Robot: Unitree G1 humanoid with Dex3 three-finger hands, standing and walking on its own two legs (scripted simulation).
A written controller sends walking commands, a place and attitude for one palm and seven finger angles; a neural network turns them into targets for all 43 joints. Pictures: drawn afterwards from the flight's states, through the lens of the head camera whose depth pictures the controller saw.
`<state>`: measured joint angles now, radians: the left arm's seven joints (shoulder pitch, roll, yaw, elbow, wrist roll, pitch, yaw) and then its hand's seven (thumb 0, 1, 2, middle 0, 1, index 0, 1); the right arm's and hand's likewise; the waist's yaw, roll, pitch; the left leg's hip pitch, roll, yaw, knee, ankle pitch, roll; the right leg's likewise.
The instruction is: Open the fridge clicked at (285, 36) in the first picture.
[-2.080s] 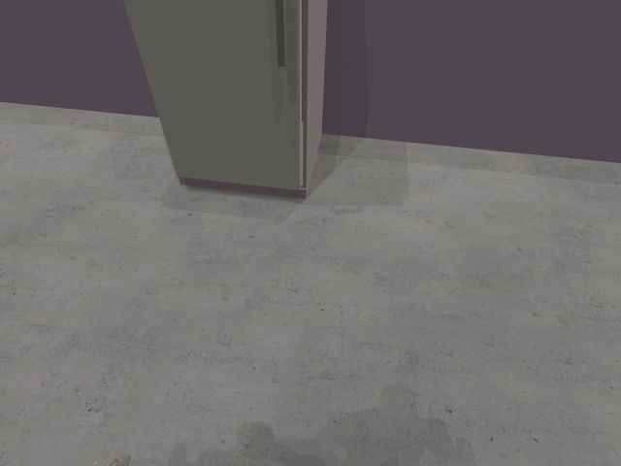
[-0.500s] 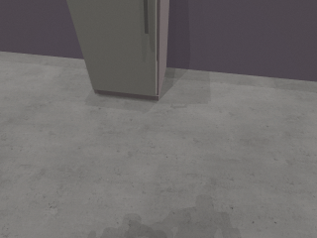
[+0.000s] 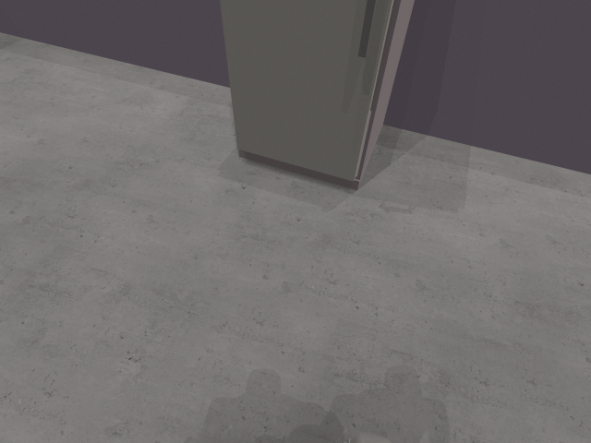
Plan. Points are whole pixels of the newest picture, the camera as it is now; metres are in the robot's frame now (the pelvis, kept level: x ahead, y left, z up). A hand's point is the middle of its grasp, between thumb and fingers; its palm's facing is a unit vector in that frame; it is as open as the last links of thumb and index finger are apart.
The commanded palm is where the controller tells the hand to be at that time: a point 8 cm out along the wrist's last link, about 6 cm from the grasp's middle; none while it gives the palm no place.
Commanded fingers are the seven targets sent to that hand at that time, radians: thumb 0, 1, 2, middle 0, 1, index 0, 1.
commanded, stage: walk to a spot facing it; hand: right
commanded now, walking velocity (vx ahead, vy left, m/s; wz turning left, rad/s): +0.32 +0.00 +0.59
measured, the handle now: out of the picture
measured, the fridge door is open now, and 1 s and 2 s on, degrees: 0 0 0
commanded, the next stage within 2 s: turn to face it in 1.58 s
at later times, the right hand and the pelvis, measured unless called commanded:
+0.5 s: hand (442, 350) +0.31 -0.26 -0.16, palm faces -0.25 +0.95 -0.20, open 7.4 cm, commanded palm none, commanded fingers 0.00 -0.90 -0.90 0.20 0.30 0.20 0.30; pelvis +0.19 -0.07 +0.01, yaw +19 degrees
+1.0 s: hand (314, 233) +0.57 -0.03 -0.16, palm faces -0.57 +0.80 -0.19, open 7.3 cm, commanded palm none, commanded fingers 0.00 -0.90 -0.90 0.20 0.30 0.20 0.30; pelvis +0.38 +0.06 +0.00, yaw +34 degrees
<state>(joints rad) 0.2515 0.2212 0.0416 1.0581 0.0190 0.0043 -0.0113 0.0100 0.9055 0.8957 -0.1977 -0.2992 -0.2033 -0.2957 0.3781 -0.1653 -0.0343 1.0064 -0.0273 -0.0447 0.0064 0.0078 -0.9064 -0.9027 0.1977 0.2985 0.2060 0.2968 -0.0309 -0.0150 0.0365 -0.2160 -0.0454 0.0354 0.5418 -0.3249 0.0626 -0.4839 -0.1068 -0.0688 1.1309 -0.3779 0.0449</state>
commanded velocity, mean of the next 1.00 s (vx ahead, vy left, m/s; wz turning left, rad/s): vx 0.34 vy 0.00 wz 0.47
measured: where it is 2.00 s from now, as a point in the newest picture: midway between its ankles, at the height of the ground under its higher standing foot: (233, 309)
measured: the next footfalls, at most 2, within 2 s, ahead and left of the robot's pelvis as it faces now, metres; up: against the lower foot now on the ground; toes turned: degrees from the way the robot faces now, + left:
right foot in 0.28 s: +0.26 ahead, -0.16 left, +0.00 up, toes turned +4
left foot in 0.84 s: +0.39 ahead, +0.16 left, +0.00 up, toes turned +38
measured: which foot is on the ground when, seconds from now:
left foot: down 0.00-0.28, up 0.30-0.82, down 0.84-1.00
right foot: up 0.00-0.26, down 0.28-0.82, up 0.84-1.00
